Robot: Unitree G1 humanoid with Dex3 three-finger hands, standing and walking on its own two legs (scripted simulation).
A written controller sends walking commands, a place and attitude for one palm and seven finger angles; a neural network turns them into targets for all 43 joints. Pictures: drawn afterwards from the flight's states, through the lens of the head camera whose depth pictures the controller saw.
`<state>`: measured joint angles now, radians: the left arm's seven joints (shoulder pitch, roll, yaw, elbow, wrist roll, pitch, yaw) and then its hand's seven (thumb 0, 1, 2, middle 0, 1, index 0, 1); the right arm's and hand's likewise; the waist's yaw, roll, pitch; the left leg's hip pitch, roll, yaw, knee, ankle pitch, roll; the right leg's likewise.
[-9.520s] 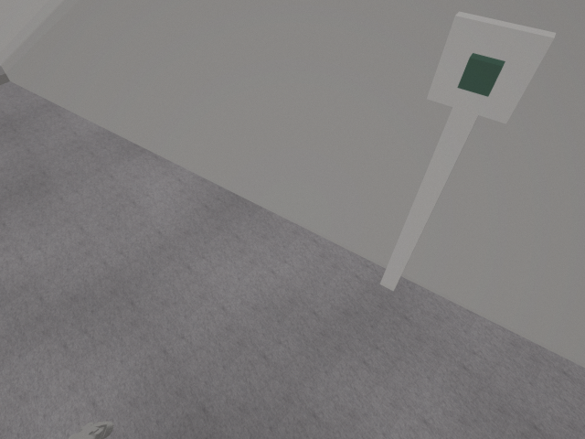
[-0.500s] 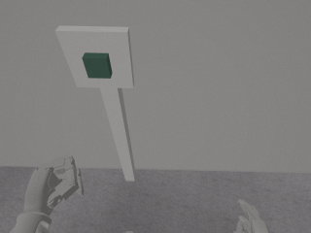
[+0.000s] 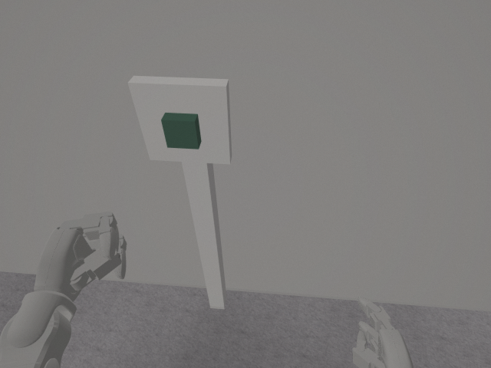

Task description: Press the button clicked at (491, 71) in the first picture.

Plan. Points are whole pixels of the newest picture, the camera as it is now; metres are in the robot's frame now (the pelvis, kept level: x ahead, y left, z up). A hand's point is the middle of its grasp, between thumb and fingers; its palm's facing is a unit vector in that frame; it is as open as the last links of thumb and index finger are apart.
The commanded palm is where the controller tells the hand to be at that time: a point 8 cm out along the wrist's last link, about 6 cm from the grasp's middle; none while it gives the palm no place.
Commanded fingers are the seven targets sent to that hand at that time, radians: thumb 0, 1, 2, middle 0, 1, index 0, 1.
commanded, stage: raise the hand and make a fist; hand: left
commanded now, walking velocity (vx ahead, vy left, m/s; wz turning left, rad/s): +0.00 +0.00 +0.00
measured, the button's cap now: (182, 130) +0.50 +0.18 +0.15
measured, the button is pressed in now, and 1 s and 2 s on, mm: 0 0 0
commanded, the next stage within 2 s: aim a knuckle at the button in 0.52 s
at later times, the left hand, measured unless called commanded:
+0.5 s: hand (122, 252) +0.22 +0.19 +0.15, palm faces +0.07 -1.00 -0.06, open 3.1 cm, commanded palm +0.19 +0.24 +0.15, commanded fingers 0.00 0.90 0.90 -1.30 -1.50 -1.30 -1.50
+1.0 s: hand (148, 222) +0.28 +0.18 +0.14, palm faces +0.03 -1.00 -0.03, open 3.1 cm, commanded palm +0.26 +0.23 +0.14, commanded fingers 0.00 0.90 0.90 -1.30 -1.50 -1.30 -1.50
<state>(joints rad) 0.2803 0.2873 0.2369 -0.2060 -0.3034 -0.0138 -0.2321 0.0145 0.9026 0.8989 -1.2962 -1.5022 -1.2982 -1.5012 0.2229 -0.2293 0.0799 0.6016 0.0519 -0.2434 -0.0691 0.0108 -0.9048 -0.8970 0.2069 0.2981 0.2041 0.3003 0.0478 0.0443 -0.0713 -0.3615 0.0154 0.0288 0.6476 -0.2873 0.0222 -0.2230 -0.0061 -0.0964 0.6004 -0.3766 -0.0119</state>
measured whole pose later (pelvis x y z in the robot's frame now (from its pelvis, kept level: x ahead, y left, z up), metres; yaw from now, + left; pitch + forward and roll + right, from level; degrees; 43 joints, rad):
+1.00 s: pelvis -0.01 -0.02 +0.01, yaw -1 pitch -2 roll +0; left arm 0.00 0.28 0.22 0.04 -0.27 0.04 -0.21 0.01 0.90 0.90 -1.30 -1.50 -1.30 -1.50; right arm 0.21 -0.25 0.06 0.66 0.06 -0.25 -0.10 0.01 -0.91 -0.90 0.21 0.30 0.20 0.30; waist 0.03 0.04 -0.03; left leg -0.29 0.02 0.04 0.55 -0.23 0.00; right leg -0.18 0.01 -0.09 0.55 -0.34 -0.03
